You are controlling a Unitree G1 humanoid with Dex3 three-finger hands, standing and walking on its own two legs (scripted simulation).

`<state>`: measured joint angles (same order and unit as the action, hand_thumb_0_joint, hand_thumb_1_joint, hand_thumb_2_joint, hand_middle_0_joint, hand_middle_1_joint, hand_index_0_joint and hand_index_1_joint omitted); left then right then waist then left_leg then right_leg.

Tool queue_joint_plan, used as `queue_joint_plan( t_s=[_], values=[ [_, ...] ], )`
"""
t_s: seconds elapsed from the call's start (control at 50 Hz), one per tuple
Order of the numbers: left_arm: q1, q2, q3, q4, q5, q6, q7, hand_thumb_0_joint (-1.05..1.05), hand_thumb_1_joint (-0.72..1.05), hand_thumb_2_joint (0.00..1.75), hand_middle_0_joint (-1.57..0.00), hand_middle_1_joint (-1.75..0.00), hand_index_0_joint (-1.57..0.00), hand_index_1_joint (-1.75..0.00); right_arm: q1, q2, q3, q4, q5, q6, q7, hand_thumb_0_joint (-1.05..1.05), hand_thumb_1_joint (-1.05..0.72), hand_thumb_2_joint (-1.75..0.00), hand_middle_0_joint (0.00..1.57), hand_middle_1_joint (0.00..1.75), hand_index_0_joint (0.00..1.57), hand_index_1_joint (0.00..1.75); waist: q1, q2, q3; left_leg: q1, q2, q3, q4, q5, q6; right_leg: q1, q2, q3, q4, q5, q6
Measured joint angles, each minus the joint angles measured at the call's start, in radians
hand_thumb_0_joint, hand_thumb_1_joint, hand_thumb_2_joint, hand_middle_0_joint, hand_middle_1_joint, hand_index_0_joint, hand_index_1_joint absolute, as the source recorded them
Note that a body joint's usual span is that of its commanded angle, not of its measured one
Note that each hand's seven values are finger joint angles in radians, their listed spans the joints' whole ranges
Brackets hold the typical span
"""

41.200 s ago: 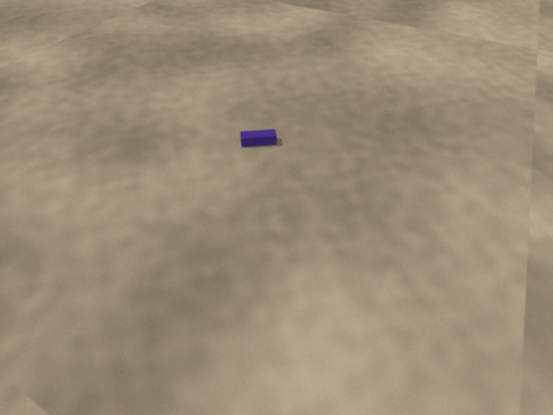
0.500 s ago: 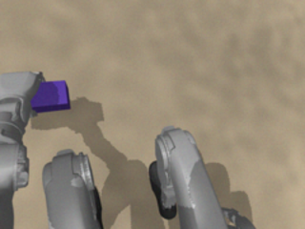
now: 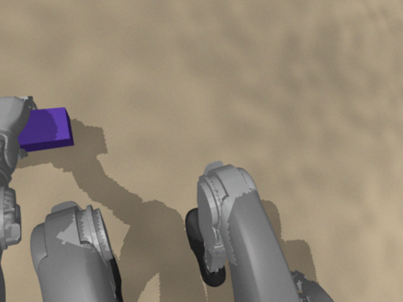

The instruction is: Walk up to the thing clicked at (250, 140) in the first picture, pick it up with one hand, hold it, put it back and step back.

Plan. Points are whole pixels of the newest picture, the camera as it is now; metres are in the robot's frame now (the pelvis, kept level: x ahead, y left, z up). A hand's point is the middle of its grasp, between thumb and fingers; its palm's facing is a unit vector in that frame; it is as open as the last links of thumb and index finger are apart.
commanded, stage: rest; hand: left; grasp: from above
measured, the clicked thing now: (12, 133) +0.48 +0.26 -0.23
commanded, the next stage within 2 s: open in 1.00 s
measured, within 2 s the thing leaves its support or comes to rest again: rests again in 0.64 s
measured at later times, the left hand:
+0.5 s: hand (24, 135) +0.47 +0.25 -0.24, palm faces -0.48 -0.06 -0.88, open 10.0 cm
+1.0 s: hand (26, 135) +0.48 +0.25 -0.26, palm faces -0.48 -0.09 -0.87, open 10.0 cm
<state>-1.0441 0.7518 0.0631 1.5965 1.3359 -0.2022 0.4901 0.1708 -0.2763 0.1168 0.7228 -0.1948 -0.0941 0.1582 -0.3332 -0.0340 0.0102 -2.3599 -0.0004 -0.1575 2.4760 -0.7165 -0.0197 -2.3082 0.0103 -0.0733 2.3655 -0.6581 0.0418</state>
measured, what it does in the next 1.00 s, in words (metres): stands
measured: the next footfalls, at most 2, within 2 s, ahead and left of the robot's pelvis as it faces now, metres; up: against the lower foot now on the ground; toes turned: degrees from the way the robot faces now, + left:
none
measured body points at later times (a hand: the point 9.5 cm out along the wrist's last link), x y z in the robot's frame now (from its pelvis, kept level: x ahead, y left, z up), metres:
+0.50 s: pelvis +0.00 +0.00 -0.01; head +0.28 +0.09 +0.33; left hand +0.49 +0.25 -0.19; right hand +0.02 -0.26 -0.08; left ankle +0.06 +0.13 -0.28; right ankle +0.10 -0.13 -0.28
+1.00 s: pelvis +0.00 +0.01 -0.01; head +0.29 +0.10 +0.32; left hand +0.50 +0.25 -0.21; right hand +0.02 -0.25 -0.07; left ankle +0.06 +0.13 -0.28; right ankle +0.10 -0.12 -0.28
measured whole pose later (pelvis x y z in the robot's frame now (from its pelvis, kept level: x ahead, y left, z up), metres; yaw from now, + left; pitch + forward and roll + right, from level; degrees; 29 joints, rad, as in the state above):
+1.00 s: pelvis +0.00 +0.01 -0.01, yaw -4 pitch +30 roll -13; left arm -1.10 0.92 0.10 1.75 1.34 -0.21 0.60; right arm 0.12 -0.33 0.24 0.67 -0.26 -0.21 0.26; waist -0.41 -0.10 0.14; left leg -2.35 0.01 -0.23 2.55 -0.75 -0.01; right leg -2.27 0.04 -0.13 2.38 -0.65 0.06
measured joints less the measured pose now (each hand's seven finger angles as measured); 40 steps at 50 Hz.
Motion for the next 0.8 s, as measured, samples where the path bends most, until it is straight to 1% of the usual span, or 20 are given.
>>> queue_joint_plan(
  t_s=[0.06, 0.14, 0.18, 0.32, 0.36, 0.42, 0.48, 0.54, 0.7, 0.8],
  values=[
    [-0.005, 0.007, 0.001, 0.015, -0.007, 0.009, 0.014, -0.02, -0.06, 0.68, -0.63, -0.72, -0.67, -0.65, -0.002, 0.001, 0.008, 0.004, -0.006, -0.005, 0.008, 0.00, -0.91, -0.90, 0.20, 0.30, 0.20, 0.30, -0.004, -0.003, 0.008, -0.002, 0.003, -0.004, 0.009, -0.006, 0.001, -0.003, 0.004, -0.002, 0.006, -0.001, 0.002],
    [-0.008, 0.019, 0.010, 0.030, -0.016, 0.011, 0.018, -0.02, -0.06, 0.68, -0.63, -0.72, -0.67, -0.65, -0.006, 0.000, 0.020, 0.004, -0.010, -0.012, 0.015, 0.00, -0.90, -0.90, 0.20, 0.30, 0.20, 0.30, -0.010, -0.004, 0.019, -0.006, 0.005, -0.011, 0.021, -0.012, 0.001, -0.006, 0.007, -0.008, 0.011, -0.003, 0.004],
    [-0.012, 0.025, 0.005, 0.040, -0.018, 0.011, 0.020, -0.02, -0.06, 0.68, -0.63, -0.72, -0.67, -0.65, -0.008, -0.001, 0.027, 0.004, -0.014, -0.018, 0.019, 0.00, -0.90, -0.89, 0.20, 0.30, 0.20, 0.30, -0.015, -0.007, 0.026, -0.005, 0.005, -0.012, 0.026, -0.015, 0.001, -0.004, 0.008, -0.009, 0.014, -0.005, 0.004],
    [-0.016, 0.056, 0.016, 0.063, -0.011, -0.008, 0.033, -0.02, -0.06, 0.68, -0.63, -0.72, -0.66, -0.65, -0.017, -0.012, 0.054, -0.009, -0.027, -0.039, 0.035, 0.00, -0.90, -0.89, 0.20, 0.30, 0.20, 0.30, -0.032, -0.020, 0.053, -0.005, 0.004, -0.030, 0.043, -0.022, 0.001, 0.002, 0.011, -0.023, 0.019, -0.006, 0.007],
    [-0.010, 0.062, 0.020, 0.058, -0.008, -0.013, 0.045, -0.02, -0.06, 0.68, -0.63, -0.72, -0.66, -0.65, -0.017, -0.015, 0.058, -0.013, -0.029, -0.043, 0.038, 0.00, -0.90, -0.89, 0.20, 0.30, 0.20, 0.30, -0.034, -0.023, 0.058, -0.005, 0.005, -0.034, 0.046, -0.024, 0.001, 0.003, 0.012, -0.027, 0.018, -0.006, 0.007],
    [-0.017, 0.072, 0.013, 0.073, -0.003, -0.013, 0.059, -0.02, -0.06, 0.68, -0.63, -0.72, -0.66, -0.65, -0.023, -0.020, 0.067, -0.013, -0.036, -0.053, 0.048, 0.00, -0.90, -0.89, 0.20, 0.30, 0.20, 0.30, -0.040, -0.033, 0.065, -0.003, 0.006, -0.037, 0.052, -0.028, 0.002, 0.006, 0.014, -0.029, 0.020, -0.007, 0.009],
    [-0.011, 0.080, 0.023, 0.069, 0.002, -0.011, 0.076, -0.02, -0.06, 0.68, -0.63, -0.72, -0.67, -0.65, -0.026, -0.024, 0.072, -0.015, -0.040, -0.062, 0.055, 0.00, -0.90, -0.89, 0.20, 0.30, 0.20, 0.30, -0.044, -0.038, 0.072, -0.002, 0.007, -0.041, 0.056, -0.032, 0.003, 0.009, 0.016, -0.033, 0.020, -0.008, 0.010],
    [-0.020, 0.087, 0.018, 0.091, -0.001, -0.003, 0.092, -0.02, -0.06, 0.68, -0.63, -0.72, -0.67, -0.65, -0.029, -0.027, 0.078, -0.017, -0.045, -0.069, 0.066, 0.00, -0.90, -0.90, 0.20, 0.30, 0.20, 0.30, -0.050, -0.044, 0.075, -0.001, 0.007, -0.044, 0.060, -0.034, 0.003, 0.011, 0.017, -0.034, 0.021, -0.009, 0.010],
    [-0.036, 0.122, 0.034, 0.116, -0.005, 0.001, 0.100, -0.02, -0.06, 0.67, -0.63, -0.72, -0.67, -0.64, -0.040, -0.041, 0.097, -0.037, -0.054, -0.092, 0.085, 0.00, -0.90, -0.90, 0.20, 0.30, 0.20, 0.30, -0.064, -0.053, 0.100, -0.001, 0.007, -0.056, 0.069, -0.032, 0.007, 0.019, 0.020, -0.045, 0.019, -0.004, 0.015],
    [-0.044, 0.137, 0.025, 0.123, -0.008, -0.001, 0.095, -0.02, -0.06, 0.67, -0.63, -0.71, -0.67, -0.64, -0.045, -0.047, 0.108, -0.044, -0.058, -0.103, 0.092, 0.00, -0.91, -0.90, 0.20, 0.30, 0.20, 0.30, -0.068, -0.062, 0.113, 0.000, 0.008, -0.061, 0.073, -0.031, 0.009, 0.024, 0.022, -0.049, 0.017, -0.001, 0.018]
  ],
)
